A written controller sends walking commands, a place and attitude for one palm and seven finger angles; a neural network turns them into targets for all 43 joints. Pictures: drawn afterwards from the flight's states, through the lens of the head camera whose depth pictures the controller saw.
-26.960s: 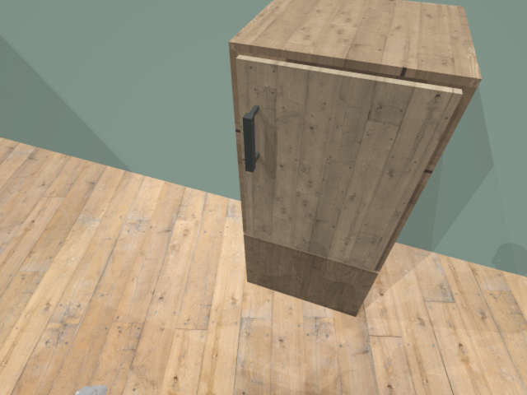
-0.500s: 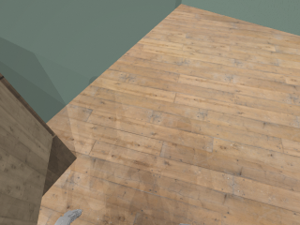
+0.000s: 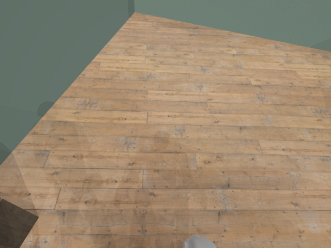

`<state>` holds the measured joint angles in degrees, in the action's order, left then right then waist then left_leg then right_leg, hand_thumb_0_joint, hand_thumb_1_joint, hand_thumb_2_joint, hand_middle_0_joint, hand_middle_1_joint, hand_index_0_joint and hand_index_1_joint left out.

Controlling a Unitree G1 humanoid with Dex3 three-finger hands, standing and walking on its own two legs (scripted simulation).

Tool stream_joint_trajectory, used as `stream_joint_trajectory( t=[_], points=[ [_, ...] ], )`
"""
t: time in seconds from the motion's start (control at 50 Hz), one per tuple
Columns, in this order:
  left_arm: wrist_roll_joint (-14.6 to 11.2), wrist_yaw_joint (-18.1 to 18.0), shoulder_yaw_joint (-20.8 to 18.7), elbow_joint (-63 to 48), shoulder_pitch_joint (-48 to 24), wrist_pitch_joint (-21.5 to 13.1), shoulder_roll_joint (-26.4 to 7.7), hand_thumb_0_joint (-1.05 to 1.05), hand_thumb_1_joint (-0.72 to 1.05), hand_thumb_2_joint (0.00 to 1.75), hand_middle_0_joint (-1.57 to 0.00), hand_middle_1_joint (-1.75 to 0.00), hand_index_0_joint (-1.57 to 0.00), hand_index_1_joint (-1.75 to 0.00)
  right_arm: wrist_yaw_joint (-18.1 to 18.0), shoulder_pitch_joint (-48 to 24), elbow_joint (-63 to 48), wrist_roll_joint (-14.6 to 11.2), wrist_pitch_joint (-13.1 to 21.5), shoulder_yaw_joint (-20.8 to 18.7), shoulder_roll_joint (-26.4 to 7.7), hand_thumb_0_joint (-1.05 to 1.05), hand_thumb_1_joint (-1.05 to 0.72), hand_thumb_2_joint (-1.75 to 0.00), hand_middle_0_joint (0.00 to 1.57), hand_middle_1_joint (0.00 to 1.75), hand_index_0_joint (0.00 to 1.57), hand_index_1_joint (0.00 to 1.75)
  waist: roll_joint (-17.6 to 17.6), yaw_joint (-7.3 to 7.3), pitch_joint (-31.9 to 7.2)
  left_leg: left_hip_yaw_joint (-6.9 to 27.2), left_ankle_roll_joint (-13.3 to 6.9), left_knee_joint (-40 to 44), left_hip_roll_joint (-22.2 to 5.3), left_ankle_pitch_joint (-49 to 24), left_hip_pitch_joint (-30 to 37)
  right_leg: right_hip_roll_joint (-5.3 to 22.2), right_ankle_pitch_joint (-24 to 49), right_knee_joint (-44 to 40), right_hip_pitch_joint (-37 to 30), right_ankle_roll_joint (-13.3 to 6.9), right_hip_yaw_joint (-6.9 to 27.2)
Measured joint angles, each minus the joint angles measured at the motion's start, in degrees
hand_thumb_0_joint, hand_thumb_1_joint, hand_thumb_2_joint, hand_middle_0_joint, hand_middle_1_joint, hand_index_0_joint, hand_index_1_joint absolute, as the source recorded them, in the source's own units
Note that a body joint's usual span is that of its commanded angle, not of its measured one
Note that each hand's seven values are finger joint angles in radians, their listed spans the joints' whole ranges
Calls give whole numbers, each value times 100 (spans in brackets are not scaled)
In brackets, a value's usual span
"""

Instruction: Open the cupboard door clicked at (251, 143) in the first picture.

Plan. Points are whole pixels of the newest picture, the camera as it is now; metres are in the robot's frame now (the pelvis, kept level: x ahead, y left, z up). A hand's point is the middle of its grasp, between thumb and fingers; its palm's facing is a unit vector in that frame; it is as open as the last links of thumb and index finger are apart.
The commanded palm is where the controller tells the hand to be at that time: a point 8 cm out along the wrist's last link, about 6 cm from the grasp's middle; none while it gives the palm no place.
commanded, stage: walk to a spot facing it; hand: left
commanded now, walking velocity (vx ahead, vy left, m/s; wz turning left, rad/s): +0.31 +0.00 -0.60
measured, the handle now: out of the picture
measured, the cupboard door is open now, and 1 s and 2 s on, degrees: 41 41 41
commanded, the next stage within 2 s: turn to face it in 1.06 s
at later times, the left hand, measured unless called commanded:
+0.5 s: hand (146, 183) +0.32 +0.08 -0.16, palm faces -0.24 -0.95 -0.20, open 7.1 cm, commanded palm none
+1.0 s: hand (179, 124) +0.58 -0.03 -0.17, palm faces -0.43 -0.88 -0.19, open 7.4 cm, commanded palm none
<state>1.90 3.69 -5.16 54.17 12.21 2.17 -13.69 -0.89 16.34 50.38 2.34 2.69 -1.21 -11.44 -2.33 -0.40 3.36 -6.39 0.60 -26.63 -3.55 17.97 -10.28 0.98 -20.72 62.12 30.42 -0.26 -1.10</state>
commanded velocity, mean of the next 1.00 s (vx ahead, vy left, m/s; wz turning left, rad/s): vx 0.36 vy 0.00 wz -0.31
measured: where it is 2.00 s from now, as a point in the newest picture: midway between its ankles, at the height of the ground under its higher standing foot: (211, 174)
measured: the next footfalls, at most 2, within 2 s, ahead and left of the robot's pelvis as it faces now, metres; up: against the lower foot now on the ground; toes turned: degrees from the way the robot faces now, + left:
right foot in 0.22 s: +0.19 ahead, -0.17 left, +0.00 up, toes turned -16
left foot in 0.64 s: +0.42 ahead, +0.00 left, +0.00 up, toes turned -11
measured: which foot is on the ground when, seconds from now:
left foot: down 0.00-0.24, up 0.26-0.62, down 0.64-1.00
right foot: up 0.00-0.20, down 0.22-0.64, up 0.66-0.98, down 1.00-1.00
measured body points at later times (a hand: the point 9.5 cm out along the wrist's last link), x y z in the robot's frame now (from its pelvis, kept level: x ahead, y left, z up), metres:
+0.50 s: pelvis +0.19 -0.08 +0.00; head +0.23 -0.09 +0.45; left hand +0.33 +0.13 -0.14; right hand +0.17 -0.33 -0.14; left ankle +0.28 +0.06 -0.69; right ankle +0.16 -0.16 -0.74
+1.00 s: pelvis +0.42 -0.16 -0.01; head +0.45 -0.19 +0.44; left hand +0.60 +0.02 -0.15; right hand +0.27 -0.35 -0.17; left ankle +0.38 +0.01 -0.74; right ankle +0.44 -0.28 -0.74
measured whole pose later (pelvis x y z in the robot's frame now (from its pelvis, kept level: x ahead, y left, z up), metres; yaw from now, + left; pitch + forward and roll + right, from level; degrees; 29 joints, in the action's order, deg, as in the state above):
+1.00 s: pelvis +0.42 -0.16 -0.01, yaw -25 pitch +1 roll +2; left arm 1.8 3.1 -3.3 56.9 9.0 -1.4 -10.6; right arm 0.5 23.1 60.9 2.3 2.2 -2.5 -11.5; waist 0.1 1.8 3.3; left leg -13.0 3.7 -27.5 -6.3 23.0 -3.6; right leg 4.1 -14.1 34.2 23.7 -2.2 -6.7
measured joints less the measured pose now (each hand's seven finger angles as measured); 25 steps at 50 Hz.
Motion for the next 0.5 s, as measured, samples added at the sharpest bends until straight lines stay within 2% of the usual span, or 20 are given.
stream_joint_trajectory(
  t=[0.06, 0.12, 0.2, 0.22, 0.24, 0.28, 0.3, 0.34, 0.42, 0.5],
  points=[
    [-9, 44, 37, -79, -232, -20, -5, 1, 91, 90, -19, -30, -20, -30, -7, 297, 171, -3, 46, 29, 36, 0, -91, -90, 20, 30, 20, 30, 62, 37, 69, -253, 87, 323, -142, 14, 372, 219, 299, -224, 308, 45, -151],
    [-22, 69, 80, -143, -505, -14, 4, 1, 91, 90, -19, -30, -20, -30, 14, 581, 338, 14, 29, 17, 26, 0, -91, -90, 20, 30, 20, 30, 139, 160, 140, -522, 214, 415, -284, 189, 693, 320, 451, -1077, 318, 10, -321],
    [-27, 85, 130, -247, -880, -74, -11, 1, 91, 90, -19, -30, -20, -30, 48, 954, 563, 24, -48, -15, -53, 1, -91, -90, 20, 30, 20, 30, 270, 361, 230, -802, 460, 71, -543, 686, 990, 190, 414, -2169, -104, -180, -588],
    [-28, 83, 146, -299, -947, -152, -37, 1, 91, 90, -19, -30, -20, -30, 63, 1066, 627, 1, -76, -15, -61, 1, -91, -90, 20, 30, 20, 30, 272, 387, 240, -806, 482, -333, -637, 888, 929, 130, 428, -2461, -355, -288, -638],
    [-32, 60, 142, -364, -998, -267, -78, 1, 91, 90, -19, -30, -20, -30, 85, 1132, 699, -52, -125, -7, -47, 1, -91, -90, 20, 30, 20, 30, 196, 373, 246, -750, 414, -1124, -697, 968, 671, 144, 915, -2529, -423, -382, -629],
    [-116, -60, 139, -412, -1059, -428, -36, 1, 91, 90, -19, -30, -20, -30, 103, 946, 863, -130, -277, -35, -95, 1, -91, -90, 20, 30, 20, 30, 231, 389, 404, -124, 297, -3111, -654, 1175, -139, 72, 778, -2121, -450, -425, -623],
    [-139, -111, 162, -408, -1035, -443, 2, 1, 91, 90, -19, -30, -20, -30, 97, 802, 905, -138, -327, -69, -122, 1, -91, -90, 20, 30, 20, 30, 267, 416, 449, 106, 266, -3801, -600, 1052, -541, 19, 594, -2130, -567, -412, -622],
    [-136, -198, 207, -344, -903, -421, 87, 1, 91, 90, -19, -30, -20, -30, 88, 484, 887, -109, -367, -126, -151, 1, -91, -90, 20, 30, 20, 30, 300, 450, 451, 296, 262, -4306, -549, 678, -1206, -92, 485, -2448, -858, -384, -571],
    [-77, -241, 265, -58, -524, -382, 267, 1, 91, 90, -20, -30, -20, -30, 128, -7, 601, -56, -293, -167, -85, 1, -91, -90, 20, 30, 20, 30, 225, 450, 263, 286, 308, -3486, -504, 108, -1932, -217, 703, -3309, -1435, -390, -385],
    [-105, -270, 144, 117, -206, -483, 253, -1, 95, 90, -20, -30, -21, -30, 193, -322, 403, -49, -214, -175, 29, 1, -91, -90, 20, 30, 20, 30, 198, 283, 79, 287, 328, -2459, -392, -338, -2112, -320, 713, -3888, -1952, -375, -242]
  ],
)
